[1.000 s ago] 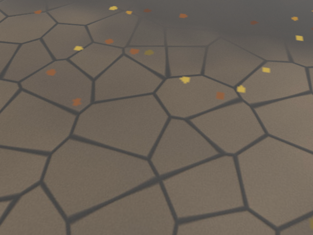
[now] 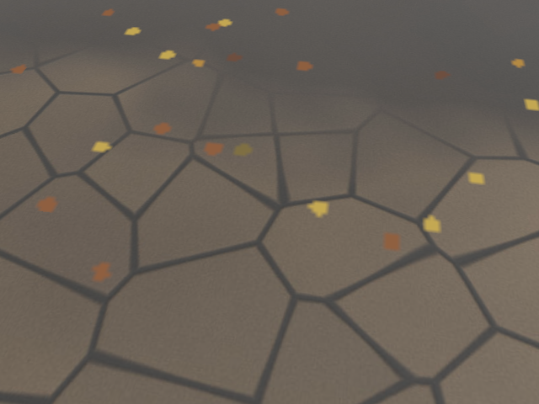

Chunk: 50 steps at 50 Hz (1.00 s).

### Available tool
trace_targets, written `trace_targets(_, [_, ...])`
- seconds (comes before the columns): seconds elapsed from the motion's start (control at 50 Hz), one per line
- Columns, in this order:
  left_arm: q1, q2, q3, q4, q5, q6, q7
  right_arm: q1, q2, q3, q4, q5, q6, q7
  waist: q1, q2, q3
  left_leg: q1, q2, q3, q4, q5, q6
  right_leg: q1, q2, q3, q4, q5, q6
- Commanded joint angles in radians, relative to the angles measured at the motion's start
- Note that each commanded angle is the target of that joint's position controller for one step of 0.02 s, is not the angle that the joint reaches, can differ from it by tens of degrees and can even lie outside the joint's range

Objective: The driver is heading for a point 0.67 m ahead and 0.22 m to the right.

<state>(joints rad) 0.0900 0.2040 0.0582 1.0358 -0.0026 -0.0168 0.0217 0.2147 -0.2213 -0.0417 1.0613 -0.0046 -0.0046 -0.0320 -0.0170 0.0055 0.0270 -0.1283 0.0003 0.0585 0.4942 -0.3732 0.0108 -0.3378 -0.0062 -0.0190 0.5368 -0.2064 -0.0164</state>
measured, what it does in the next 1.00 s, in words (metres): walks ahead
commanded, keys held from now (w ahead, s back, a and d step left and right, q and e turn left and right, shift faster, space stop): no key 0.32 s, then w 0.64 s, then w+e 0.04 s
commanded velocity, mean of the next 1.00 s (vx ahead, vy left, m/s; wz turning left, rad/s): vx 0.23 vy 0.00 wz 0.00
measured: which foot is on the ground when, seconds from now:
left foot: down 0.00-0.60, up 0.62-1.00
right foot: down 0.00-1.00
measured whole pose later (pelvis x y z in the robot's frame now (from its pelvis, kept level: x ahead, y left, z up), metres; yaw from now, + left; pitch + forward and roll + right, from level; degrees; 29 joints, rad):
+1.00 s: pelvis +0.20 -0.03 +0.01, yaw +0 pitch +2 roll -1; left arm 0.43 0.19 0.04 1.10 -0.01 -0.09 0.01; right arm 0.00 -0.24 -0.07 0.91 0.03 -0.08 0.02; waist 0.08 0.03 0.01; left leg -0.66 0.10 0.01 0.64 0.02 0.02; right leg 0.10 0.03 -0.07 0.17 -0.30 -0.03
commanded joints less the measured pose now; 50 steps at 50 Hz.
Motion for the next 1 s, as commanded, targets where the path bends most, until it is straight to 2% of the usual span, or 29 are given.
trace_targets(0.02, [-0.008,0.118,0.021,-0.028,-0.001,-0.001,0.005,0.066,-0.086,-0.015,-0.006,0.001,0.000,-0.004,-0.001,-0.014,-0.094,-0.085,0.046,-0.036,-0.058,0.264,0.011,0.197,-0.079,0.081,-0.021,0.419,-0.087])
trace_targets(0.32, [-0.028,0.104,0.017,0.007,0.000,0.024,0.012,0.116,-0.062,-0.002,0.036,-0.004,-0.007,-0.012,0.008,-0.007,-0.006,-0.147,0.055,-0.038,-0.109,0.095,0.010,0.181,-0.049,0.063,-0.068,0.197,-0.057])
trace_targets(0.34, [-0.011,0.094,0.015,0.020,0.000,0.026,0.012,0.141,-0.055,-0.001,0.047,-0.003,-0.006,-0.013,0.006,-0.002,-0.019,-0.145,0.053,-0.037,-0.127,-0.012,0.017,0.185,-0.036,0.052,-0.070,0.072,-0.055])
trace_targets(0.36, [-0.006,0.100,0.018,0.023,-0.005,0.028,0.013,0.148,-0.068,-0.006,0.049,0.003,-0.005,-0.014,0.008,0.015,0.006,-0.165,0.057,-0.051,-0.143,-0.138,0.035,0.157,-0.012,0.032,-0.056,-0.106,-0.053])
trace_targets(0.38, [-0.006,0.110,0.022,0.023,-0.009,0.026,0.013,0.140,-0.093,-0.014,0.039,0.010,-0.005,-0.017,0.006,0.042,0.038,-0.179,0.076,-0.085,-0.161,-0.261,0.064,0.102,0.015,0.005,-0.023,-0.271,-0.050])
trace_targets(0.4, [-0.027,0.112,0.023,0.013,-0.009,0.018,0.012,0.153,-0.109,-0.020,0.030,0.014,-0.010,-0.019,-0.007,0.064,0.076,-0.176,0.116,-0.145,-0.198,-0.364,0.098,0.022,0.030,-0.010,0.018,-0.346,-0.047])
trace_targets(0.42, [-0.063,0.102,0.022,-0.004,-0.013,0.003,0.008,0.187,-0.131,-0.028,0.030,0.020,-0.019,-0.020,-0.026,0.101,0.110,-0.143,0.187,-0.246,-0.258,-0.436,0.139,-0.063,0.042,-0.037,0.093,-0.318,-0.040])
trace_targets(0.44, [-0.087,0.087,0.020,-0.019,-0.020,-0.014,-0.001,0.188,-0.165,-0.040,0.030,0.026,-0.032,-0.020,-0.029,0.156,0.152,-0.113,0.288,-0.366,-0.321,-0.454,0.186,-0.138,0.033,-0.060,0.196,-0.219,-0.040])
trace_targets(0.46, [-0.099,0.086,0.020,-0.028,-0.021,-0.029,-0.009,0.180,-0.169,-0.045,0.027,0.025,-0.045,-0.020,-0.027,0.162,0.183,-0.090,0.351,-0.426,-0.333,-0.403,0.216,-0.204,-0.010,-0.031,0.260,-0.190,-0.050])
trace_targets(0.48, [-0.100,0.088,0.021,-0.034,-0.025,-0.041,-0.016,0.182,-0.152,-0.043,0.025,0.021,-0.057,-0.018,-0.025,0.150,0.192,-0.041,0.367,-0.430,-0.321,-0.314,0.223,-0.266,-0.036,-0.013,0.298,-0.221,-0.058])
trace_targets(0.52, [-0.088,0.079,0.020,-0.038,-0.035,-0.059,-0.028,0.179,-0.134,-0.041,0.017,0.028,-0.071,-0.006,-0.013,0.124,0.182,0.023,0.339,-0.359,-0.275,-0.160,0.196,-0.277,-0.058,-0.014,0.225,-0.263,-0.071])
trace_targets(0.54, [-0.062,0.072,0.020,-0.030,-0.037,-0.065,-0.032,0.161,-0.134,-0.042,0.011,0.034,-0.070,0.001,0.007,0.112,0.167,-0.010,0.301,-0.295,-0.247,-0.111,0.172,-0.177,-0.042,-0.047,0.125,-0.227,-0.071])
trace_targets(0.56, [0.011,0.069,0.025,-0.001,-0.036,-0.067,-0.035,0.133,-0.140,-0.042,0.002,0.037,-0.068,0.007,0.045,0.106,0.137,-0.097,0.253,-0.226,-0.203,-0.054,0.148,0.004,0.001,-0.098,0.036,-0.138,-0.066])
trace_targets(0.58, [0.124,0.092,0.041,0.043,-0.032,-0.064,-0.034,0.124,-0.148,-0.043,-0.006,0.031,-0.067,0.011,0.088,0.102,0.082,-0.179,0.205,-0.175,-0.122,0.101,0.130,0.197,0.054,-0.125,0.020,-0.072,-0.061])
trace_targets(0.6, [0.260,0.141,0.064,0.078,-0.030,-0.062,-0.034,0.093,-0.140,-0.039,-0.019,0.028,-0.071,0.012,0.151,0.037,0.022,-0.257,0.148,-0.092,0.075,0.280,0.091,0.354,0.005,-0.027,-0.022,-0.061,-0.089])
trace_targets(0.62, [0.385,0.246,0.088,0.093,-0.025,-0.066,-0.030,0.076,-0.077,-0.023,-0.064,0.025,-0.081,0.009,0.174,-0.243,-0.039,-0.476,0.012,0.042,0.465,0.193,0.005,0.512,-0.228,0.404,-0.212,-0.169,-0.211])
trace_targets(0.64, [0.434,0.221,0.063,0.105,-0.010,-0.080,-0.043,0.055,-0.047,-0.016,-0.092,0.031,-0.096,0.007,0.168,-0.287,-0.115,-0.585,-0.042,-0.092,0.721,-0.186,0.002,0.552,-0.379,0.756,-0.363,-0.205,-0.307])
trace_targets(0.66, [0.336,0.174,0.039,0.082,-0.008,-0.094,-0.041,0.033,-0.073,-0.026,-0.103,0.057,-0.105,0.015,0.113,-0.175,-0.039,-0.681,0.025,-0.158,0.839,-0.145,0.034,0.491,-0.395,0.690,-0.345,-0.261,-0.288])
trace_targets(0.68, [0.254,0.131,0.023,0.053,-0.009,-0.100,-0.045,0.021,-0.088,-0.030,-0.104,0.061,-0.110,0.022,0.083,-0.111,0.009,-0.687,0.075,-0.147,0.839,-0.043,0.064,0.416,-0.348,0.545,-0.344,-0.246,-0.242])
trace_targets(0.7, [0.202,0.119,0.012,0.036,-0.006,-0.102,-0.049,0.017,-0.087,-0.036,-0.099,0.054,-0.112,0.019,0.057,-0.064,0.037,-0.676,0.112,-0.133,0.785,0.054,0.077,0.352,-0.308,0.437,-0.363,-0.199,-0.208])
trace_targets(0.74, [0.190,0.093,-0.003,0.029,0.003,-0.098,-0.047,0.029,-0.097,-0.050,-0.092,0.039,-0.098,0.019,0.026,-0.072,0.048,-0.583,0.149,-0.115,0.673,0.149,0.072,0.266,-0.234,0.271,-0.391,-0.042,-0.162])
trace_targets(0.78, [0.248,0.107,-0.006,0.041,0.007,-0.093,-0.034,0.010,-0.078,-0.052,-0.098,0.033,-0.084,0.023,0.028,-0.069,0.049,-0.577,0.148,-0.085,0.599,0.198,0.045,0.263,-0.211,0.196,-0.408,0.091,-0.166])
trace_targets(0.82, [0.284,0.135,-0.003,0.044,0.008,-0.091,-0.019,-0.070,-0.066,-0.051,-0.131,0.026,-0.077,0.024,0.038,-0.052,0.063,-0.624,0.146,-0.075,0.496,0.255,0.017,0.275,-0.215,0.167,-0.422,0.173,-0.179])
trace_targets(0.88, [0.301,0.147,-0.002,0.032,0.008,-0.083,-0.006,-0.196,-0.047,-0.038,-0.177,0.026,-0.078,0.032,0.061,-0.061,0.082,-0.613,0.126,-0.057,0.292,0.367,-0.002,0.265,-0.202,0.113,-0.442,0.195,-0.172])
trace_targets(0.96, [0.365,0.150,0.006,0.039,-0.005,-0.077,-0.003,-0.318,-0.049,-0.025,-0.216,0.033,-0.083,0.053,0.092,-0.064,0.115,-0.584,0.094,-0.028,0.139,0.427,0.007,0.309,-0.216,0.069,-0.447,0.194,-0.170])
trace_targets(1.0, [0.391,0.145,0.009,0.046,-0.012,-0.070,-0.003,-0.368,-0.056,-0.022,-0.243,0.035,-0.092,0.066,0.094,-0.064,0.131,-0.583,0.086,-0.043,0.090,0.403,0.023,0.358,-0.242,0.086,-0.414,0.225,-0.168])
